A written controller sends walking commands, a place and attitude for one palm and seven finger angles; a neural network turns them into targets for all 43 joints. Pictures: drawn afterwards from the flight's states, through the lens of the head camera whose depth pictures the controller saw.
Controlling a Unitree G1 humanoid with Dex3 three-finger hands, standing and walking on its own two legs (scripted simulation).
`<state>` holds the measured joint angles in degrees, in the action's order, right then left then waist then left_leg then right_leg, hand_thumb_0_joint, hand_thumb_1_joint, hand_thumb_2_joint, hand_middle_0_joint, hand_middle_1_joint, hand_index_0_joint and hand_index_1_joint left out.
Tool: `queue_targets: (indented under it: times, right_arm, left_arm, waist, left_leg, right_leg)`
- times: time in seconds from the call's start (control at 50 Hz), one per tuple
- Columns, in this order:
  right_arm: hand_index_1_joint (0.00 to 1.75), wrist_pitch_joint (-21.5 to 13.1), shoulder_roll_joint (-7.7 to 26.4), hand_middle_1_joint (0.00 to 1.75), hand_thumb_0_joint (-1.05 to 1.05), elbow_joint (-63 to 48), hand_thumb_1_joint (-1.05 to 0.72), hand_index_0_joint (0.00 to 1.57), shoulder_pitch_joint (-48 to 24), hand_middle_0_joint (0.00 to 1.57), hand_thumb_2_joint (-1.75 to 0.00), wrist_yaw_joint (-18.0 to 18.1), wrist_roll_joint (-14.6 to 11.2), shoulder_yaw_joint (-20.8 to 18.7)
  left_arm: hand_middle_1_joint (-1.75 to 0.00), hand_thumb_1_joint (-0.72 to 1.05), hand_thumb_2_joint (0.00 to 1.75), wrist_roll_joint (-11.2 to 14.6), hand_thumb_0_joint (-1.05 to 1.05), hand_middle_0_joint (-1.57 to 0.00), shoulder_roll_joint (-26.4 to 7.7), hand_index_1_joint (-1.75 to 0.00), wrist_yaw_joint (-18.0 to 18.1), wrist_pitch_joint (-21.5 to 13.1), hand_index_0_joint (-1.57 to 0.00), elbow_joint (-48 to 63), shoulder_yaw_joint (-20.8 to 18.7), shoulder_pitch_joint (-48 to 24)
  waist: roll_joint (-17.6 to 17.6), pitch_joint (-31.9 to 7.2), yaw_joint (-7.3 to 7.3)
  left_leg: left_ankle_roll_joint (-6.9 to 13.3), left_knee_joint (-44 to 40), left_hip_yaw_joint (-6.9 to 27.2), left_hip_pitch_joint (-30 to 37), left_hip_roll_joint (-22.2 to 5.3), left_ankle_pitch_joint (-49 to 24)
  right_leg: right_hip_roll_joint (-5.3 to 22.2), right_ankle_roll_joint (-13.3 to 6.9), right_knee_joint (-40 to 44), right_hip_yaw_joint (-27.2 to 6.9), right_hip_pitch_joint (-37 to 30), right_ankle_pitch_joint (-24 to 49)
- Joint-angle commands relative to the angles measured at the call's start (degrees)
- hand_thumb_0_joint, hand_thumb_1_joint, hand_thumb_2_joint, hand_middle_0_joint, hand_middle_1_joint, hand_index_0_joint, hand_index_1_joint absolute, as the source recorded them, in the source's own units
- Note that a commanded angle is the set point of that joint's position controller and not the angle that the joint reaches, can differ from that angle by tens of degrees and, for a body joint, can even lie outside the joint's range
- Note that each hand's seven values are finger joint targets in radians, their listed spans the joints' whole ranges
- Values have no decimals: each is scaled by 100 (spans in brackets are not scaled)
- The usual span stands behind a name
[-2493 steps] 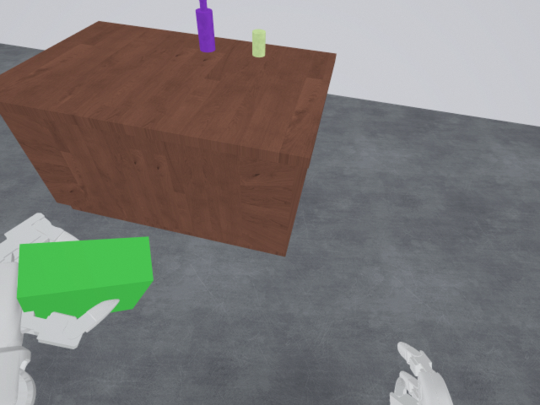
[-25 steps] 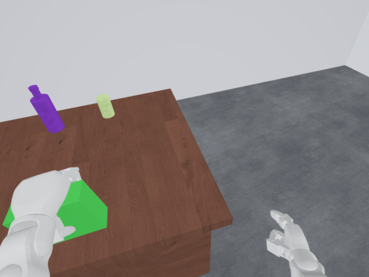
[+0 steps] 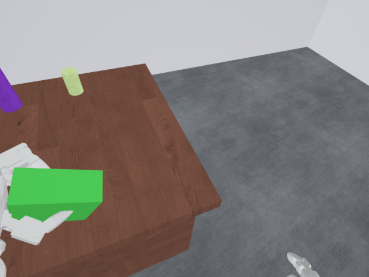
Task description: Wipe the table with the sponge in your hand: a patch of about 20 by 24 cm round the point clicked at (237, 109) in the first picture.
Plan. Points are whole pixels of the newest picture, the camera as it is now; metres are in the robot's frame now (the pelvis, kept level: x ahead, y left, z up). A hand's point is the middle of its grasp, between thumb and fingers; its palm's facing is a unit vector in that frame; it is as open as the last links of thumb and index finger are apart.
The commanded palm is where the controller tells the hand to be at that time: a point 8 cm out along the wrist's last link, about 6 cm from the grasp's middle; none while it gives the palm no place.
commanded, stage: step back with the hand held close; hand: left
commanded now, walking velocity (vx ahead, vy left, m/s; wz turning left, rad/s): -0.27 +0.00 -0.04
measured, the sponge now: (68, 198) +0.22 +0.21 +0.13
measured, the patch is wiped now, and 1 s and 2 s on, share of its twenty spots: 1.00 1.00 1.00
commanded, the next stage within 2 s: stop stepping back and stand still in 1.12 s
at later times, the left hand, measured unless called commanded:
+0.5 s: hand (5, 227) +0.16 +0.26 +0.16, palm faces +0.37 -0.86 -0.35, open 9.1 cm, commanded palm +0.11 +0.30 +0.19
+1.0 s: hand out of the picture +0.10 +0.22 +0.18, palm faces +0.25 -0.88 -0.40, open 9.1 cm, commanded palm +0.05 +0.27 +0.19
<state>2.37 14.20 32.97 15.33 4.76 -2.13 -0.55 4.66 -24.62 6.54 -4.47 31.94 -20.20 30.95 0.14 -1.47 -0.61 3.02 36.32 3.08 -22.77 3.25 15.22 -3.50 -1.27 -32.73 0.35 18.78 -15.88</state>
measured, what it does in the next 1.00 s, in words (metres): walks backwards: right foot, then left foot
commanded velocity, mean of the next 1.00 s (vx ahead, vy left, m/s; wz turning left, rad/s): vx -0.35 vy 0.00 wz -0.03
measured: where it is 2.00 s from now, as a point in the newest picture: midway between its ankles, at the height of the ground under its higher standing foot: outside the picture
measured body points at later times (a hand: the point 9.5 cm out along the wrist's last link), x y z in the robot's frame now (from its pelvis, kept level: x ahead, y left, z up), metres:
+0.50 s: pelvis -0.05 +0.02 -0.01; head -0.03 +0.06 +0.43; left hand +0.13 +0.31 +0.18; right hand +0.15 -0.22 -0.07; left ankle +0.04 +0.08 -0.73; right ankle +0.01 -0.11 -0.73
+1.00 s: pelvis -0.12 +0.00 +0.00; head -0.11 +0.03 +0.45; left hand +0.08 +0.27 +0.20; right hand +0.03 -0.24 -0.07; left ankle -0.08 +0.08 -0.72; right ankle -0.17 -0.13 -0.73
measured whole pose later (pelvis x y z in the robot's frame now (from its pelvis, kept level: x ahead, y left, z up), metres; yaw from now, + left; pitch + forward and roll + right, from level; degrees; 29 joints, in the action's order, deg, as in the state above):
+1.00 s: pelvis -0.12 +0.00 +0.00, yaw -3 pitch +4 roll -3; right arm -0.7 11.1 35.2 12.0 4.0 -1.4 0.4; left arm 3.2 -24.7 5.6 -10.5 35.9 -19.7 30.7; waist -0.8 -3.4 -0.8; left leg -0.7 42.7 0.3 -27.5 0.6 12.7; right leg -3.2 0.3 -29.7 -1.5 14.1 -18.7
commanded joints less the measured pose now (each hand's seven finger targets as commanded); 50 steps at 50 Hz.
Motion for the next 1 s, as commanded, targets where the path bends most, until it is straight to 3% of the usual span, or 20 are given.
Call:
queue_targets:
  times: [0.0, 0.12, 0.18, 0.3, 0.36, 0.4, 0.44, 0.48, 0.52, 0.56, 0.62, 0.78, 0.82, 0.84, 0.86, 0.88, 0.9, 0.94, 0.96, 0.98]
  right_arm:
    - [30, -526, 731, 30, 0, -1095, -90, 20, -915, 20, -90, 14, 47, -203]
    - [30, -685, 800, 30, 0, -1050, -90, 20, -940, 20, -90, 32, 143, -212]
    - [30, -719, 766, 30, 0, -1050, -90, 20, -849, 20, -90, 8, 136, -206]
    - [30, -670, 602, 30, 0, -1029, -90, 20, -800, 20, -90, -26, 115, -184]
    - [30, -622, 562, 30, 0, -1033, -90, 20, -820, 20, -90, -27, 103, -192]
    - [30, -596, 580, 30, 0, -1033, -90, 20, -863, 20, -90, -24, 93, -215]
    - [30, -619, 651, 30, 0, -1063, -90, 20, -970, 20, -90, -12, 124, -203]
    - [30, -785, 715, 30, 0, -1052, -90, 20, -1055, 20, -90, -22, 255, -234]
    - [30, -867, 546, 30, 0, -931, -90, 20, -1015, 20, -90, -69, 277, -287]
    - [30, -925, 481, 30, 0, -803, -90, 20, -911, 20, -90, -110, 258, -260]
    - [30, -985, 480, 30, 0, -699, -90, 20, -1026, 20, -90, -110, 255, -155]
    - [30, -944, 452, 30, 0, -524, -90, 20, -1042, 20, -90, -176, 252, -157]
    - [30, -848, 487, 30, 0, -527, -90, 20, -980, 20, -90, -185, 224, -188]
    - [30, -807, 386, 30, 0, -552, -90, 20, -880, 20, -90, -155, 69, -293]
    - [30, -790, 426, 30, 0, -645, -90, 20, -945, 20, -90, -103, 0, -308]
    - [30, -755, 369, 30, 0, -716, -90, 20, -1010, 20, -90, -66, 13, -276]
    - [30, -692, 282, 30, 0, -785, -90, 20, -1156, 20, -90, -64, 59, -203]
    - [30, -570, 217, 30, 0, -766, -90, 20, -1121, 20, -90, -19, 111, -19]
    - [30, -538, 341, 30, 0, -759, -90, 20, -1041, 20, -90, 16, 87, -46]
    - [30, -526, 474, 30, 0, -792, -90, 20, -1011, 20, -90, 25, 47, -132]
  left_arm:
    - [-160, 10, 130, 8, 0, -120, -853, -160, 141, -408, -120, 1289, -606, -298]
    - [-160, 10, 130, -157, 0, -120, -926, -160, 142, -512, -120, 1267, -827, -456]
    - [-160, 10, 130, -202, 0, -120, -718, -160, 77, -544, -120, 1123, -707, -561]
    - [-160, 10, 130, -64, 0, -120, -736, -160, 152, -567, -120, 1309, -487, -698]
    - [-160, 10, 130, -36, 0, -120, -842, -160, 224, -607, -120, 1529, -562, -641]
    - [-160, 10, 130, -36, 0, -120, -902, -160, 252, -653, -120, 1612, -659, -606]
    - [-160, 10, 130, -91, 0, -120, -870, -160, 260, -692, -120, 1750, -713, -589]
    - [-160, 10, 130, -273, 0, -120, -904, -160, 241, -746, -120, 1781, -933, -754]
    - [-160, 10, 130, -253, 0, -120, -927, -160, 210, -716, -120, 1836, -888, -1150]
    - [-160, 10, 130, -191, 0, -120, -596, -160, 187, -634, -120, 1529, -627, -927]
    - [-160, 10, 130, -168, 0, -120, -435, -160, 174, -556, -120, 1427, -369, -904]
    - [-160, 10, 130, -90, 0, -120, -845, -160, 32, -797, -120, 1765, -743, -556]
    - [-160, 10, 130, -79, 0, -120, -1131, -160, 19, -885, -120, 1817, -994, -414]
    - [-160, 10, 130, 8, 0, -120, -722, -160, -31, -850, -120, 1599, -651, -247]
    - [-160, 10, 130, 18, 0, -120, -836, -160, -3, -861, -120, 1591, -644, -292]
    - [-160, 10, 130, -4, 0, -120, -925, -160, 60, -855, -120, 1563, -712, -353]
    - [-160, 10, 130, -37, 0, -120, -930, -160, 84, -803, -120, 1399, -762, -417]
    - [-160, 10, 130, -86, 0, -120, -824, -160, 94, -754, -120, 933, -696, -522]
    - [-160, 10, 130, -99, 0, -120, -833, -160, 97, -771, -120, 728, -699, -523]
    - [-160, 10, 130, -45, 0, -120, -829, -160, 100, -777, -120, 693, -701, -477]
  waist:
    - [414, -725, 134]
    - [934, -447, 138]
    - [583, -443, 125]
    - [-315, -582, -9]
    - [-260, -745, -62]
    - [-50, -701, -44]
    - [883, -593, -1]
    - [1890, -667, 59]
    - [1263, -706, 92]
    - [646, -722, 145]
    - [1164, -755, 143]
    - [1107, -1610, 201]
    - [619, -1749, 172]
    - [-460, -1624, 107]
    - [-1185, -1253, 7]
    - [-1277, -972, -48]
    - [-958, -720, -27]
    - [-370, -430, -128]
    - [-270, -644, -135]
    - [27, -892, -36]
  left_leg:
    - [128, -926, 1153, -43, -1010, -151]
    - [387, -1870, 1689, -1412, -1282, 1860]
    - [415, -1606, 1502, -1657, -1201, 2167]
    - [-42, 221, 691, -168, -598, 1054]
    - [-130, 482, 573, 238, -607, 602]
    - [-106, 209, 682, 205, -740, 589]
    - [56, -956, 1179, -171, -1167, 1218]
    - [497, -2585, 2327, -1431, -1983, 2563]
    - [554, -2299, 2149, -703, -2034, 1305]
    - [472, -2016, 1633, 281, -1855, 661]
    - [335, -2091, 1383, 813, -1749, 366]
    - [-28, -1259, 792, 1746, -1522, -1625]
    - [-164, -420, 475, 1754, -1249, -1548]
    - [-385, 448, 60, 1917, -753, -734]
    - [-485, 1406, -215, 1783, -426, 187]
    - [-523, 1979, -285, 1092, -226, 571]
    - [-490, 1988, -115, 309, -284, 783]
    - [-361, 553, -83, -105, -354, 101]
    - [-260, -324, -103, 311, -497, -1520]
    - [-33, -805, 411, 1018, -988, -3446]
  right_leg:
    - [659, -68, 249, -445, -281, 564]
    - [204, 96, -429, -303, -1075, 115]
    - [250, 88, -266, -376, -1240, 314]
    - [1433, -495, 917, -1397, 590, 388]
    - [1601, -552, 827, -1313, 794, 979]
    - [1446, -457, 612, -1082, 843, 928]
    - [726, -140, -124, -438, 714, 14]
    - [-85, 218, -2140, -182, -431, -735]
    - [-8, 208, -2924, -411, 160, -1047]
    - [81, 222, -2346, -323, 734, -1201]
    - [79, 200, -1374, -284, 627, -1177]
    - [142, 33, 1298, -211, -274, 140]
    - [528, -157, 1616, -381, -253, 1088]
    - [961, -411, 1619, -569, 244, 1726]
    - [1554, -641, 1682, -764, 896, 2241]
    - [1900, -789, 1544, -848, 896, 2949]
    - [1972, -827, 1252, -912, 517, 3907]
    - [1733, -472, 419, -622, -113, 5075]
    - [1385, -173, -118, -341, -219, 5031]
    - [826, 82, -541, -118, 75, 3844]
